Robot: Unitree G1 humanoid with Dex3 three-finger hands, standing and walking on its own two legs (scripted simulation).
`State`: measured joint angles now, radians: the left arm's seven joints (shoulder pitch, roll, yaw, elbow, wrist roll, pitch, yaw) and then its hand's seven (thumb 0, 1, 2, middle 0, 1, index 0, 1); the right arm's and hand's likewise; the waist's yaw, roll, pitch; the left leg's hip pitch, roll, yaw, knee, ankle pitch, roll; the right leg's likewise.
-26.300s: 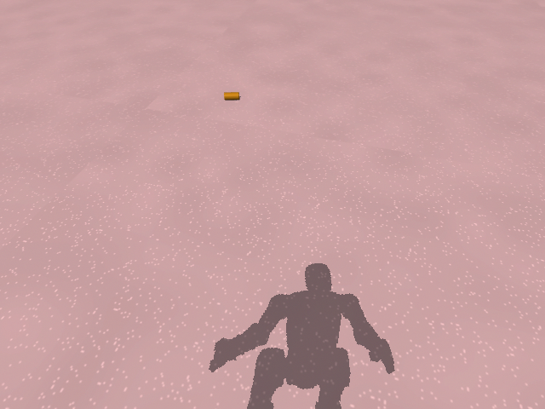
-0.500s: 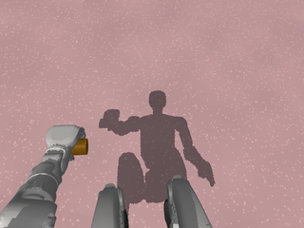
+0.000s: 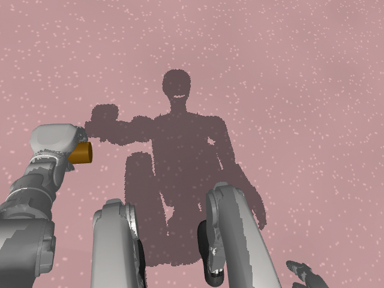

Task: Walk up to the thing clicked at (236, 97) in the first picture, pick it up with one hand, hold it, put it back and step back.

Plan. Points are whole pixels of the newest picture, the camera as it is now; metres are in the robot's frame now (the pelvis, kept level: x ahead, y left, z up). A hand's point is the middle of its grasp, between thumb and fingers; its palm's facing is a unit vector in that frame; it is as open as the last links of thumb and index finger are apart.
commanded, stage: crouch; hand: left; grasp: from above
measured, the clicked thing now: (66, 153) +0.44 +0.24 -0.20
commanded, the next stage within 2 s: lower in 0.66 s
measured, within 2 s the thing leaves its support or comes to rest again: neither
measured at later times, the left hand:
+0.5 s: hand (74, 155) +0.44 +0.24 -0.25, palm faces -0.48 +0.00 -0.88, open 8.1 cm
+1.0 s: hand (79, 157) +0.45 +0.24 -0.29, palm faces -0.50 -0.01 -0.87, open 7.9 cm
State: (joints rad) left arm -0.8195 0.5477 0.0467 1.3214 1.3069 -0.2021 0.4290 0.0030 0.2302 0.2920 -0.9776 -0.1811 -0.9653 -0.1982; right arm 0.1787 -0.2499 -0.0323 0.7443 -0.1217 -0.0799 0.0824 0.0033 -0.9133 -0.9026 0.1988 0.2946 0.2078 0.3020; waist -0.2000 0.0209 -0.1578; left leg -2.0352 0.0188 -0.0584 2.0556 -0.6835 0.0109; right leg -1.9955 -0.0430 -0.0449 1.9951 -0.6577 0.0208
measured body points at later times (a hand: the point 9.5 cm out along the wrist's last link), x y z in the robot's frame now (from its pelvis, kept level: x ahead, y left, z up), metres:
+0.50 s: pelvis -0.01 +0.00 -0.07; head +0.24 +0.04 +0.31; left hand +0.47 +0.24 -0.20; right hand +0.02 -0.28 -0.17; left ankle +0.07 +0.12 -0.41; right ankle +0.09 -0.13 -0.41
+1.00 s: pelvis -0.01 +0.00 -0.10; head +0.24 +0.05 +0.27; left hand +0.47 +0.24 -0.24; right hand +0.01 -0.28 -0.20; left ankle +0.07 +0.12 -0.41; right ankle +0.09 -0.13 -0.41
